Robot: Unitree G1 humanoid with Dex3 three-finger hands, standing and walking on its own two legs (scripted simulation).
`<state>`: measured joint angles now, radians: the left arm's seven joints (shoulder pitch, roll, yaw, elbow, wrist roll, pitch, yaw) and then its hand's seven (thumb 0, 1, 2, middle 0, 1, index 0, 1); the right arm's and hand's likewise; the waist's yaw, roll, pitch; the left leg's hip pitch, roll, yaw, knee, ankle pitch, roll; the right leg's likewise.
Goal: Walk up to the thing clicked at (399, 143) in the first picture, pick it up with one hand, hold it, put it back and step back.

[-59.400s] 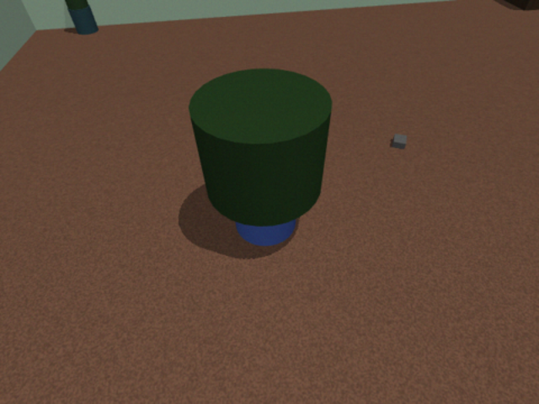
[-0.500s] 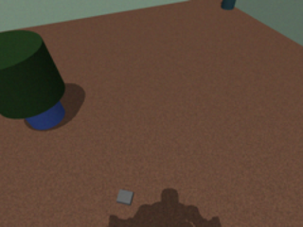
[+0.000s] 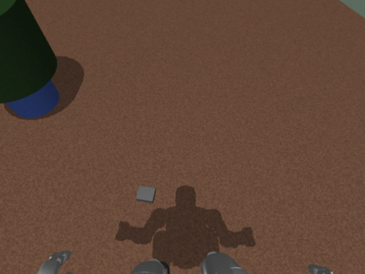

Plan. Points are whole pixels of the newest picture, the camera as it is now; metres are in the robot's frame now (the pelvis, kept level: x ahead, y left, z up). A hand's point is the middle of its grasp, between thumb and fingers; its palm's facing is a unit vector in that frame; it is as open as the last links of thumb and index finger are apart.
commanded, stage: step back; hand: left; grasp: from above
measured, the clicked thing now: (146, 194) +0.50 +0.19 -0.74
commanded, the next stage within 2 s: none
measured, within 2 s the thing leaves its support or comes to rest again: neither
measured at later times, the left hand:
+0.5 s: hand out of the picture +0.01 +0.26 -0.14, palm faces +0.02 -0.91 -0.41, open 7.4 cm
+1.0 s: hand out of the picture -0.23 +0.25 -0.16, palm faces -0.06 -0.91 -0.42, open 7.4 cm
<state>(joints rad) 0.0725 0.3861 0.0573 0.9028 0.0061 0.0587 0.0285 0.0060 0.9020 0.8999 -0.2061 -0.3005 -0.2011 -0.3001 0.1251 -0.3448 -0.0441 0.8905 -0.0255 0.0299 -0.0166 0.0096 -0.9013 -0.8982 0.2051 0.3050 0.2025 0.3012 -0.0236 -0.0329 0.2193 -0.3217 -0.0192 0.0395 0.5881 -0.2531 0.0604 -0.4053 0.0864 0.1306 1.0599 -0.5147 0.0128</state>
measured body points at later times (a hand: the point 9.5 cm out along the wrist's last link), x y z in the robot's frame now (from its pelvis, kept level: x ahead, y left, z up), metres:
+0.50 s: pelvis -0.13 +0.00 -0.01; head -0.05 -0.01 +0.44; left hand +0.00 +0.31 -0.11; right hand -0.03 -0.33 -0.13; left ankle -0.15 +0.12 -0.72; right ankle -0.05 -0.13 -0.73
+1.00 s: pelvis -0.30 -0.02 -0.02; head -0.24 -0.04 +0.43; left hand -0.22 +0.30 -0.13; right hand -0.16 -0.34 -0.13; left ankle -0.15 +0.11 -0.73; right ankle -0.33 -0.14 -0.73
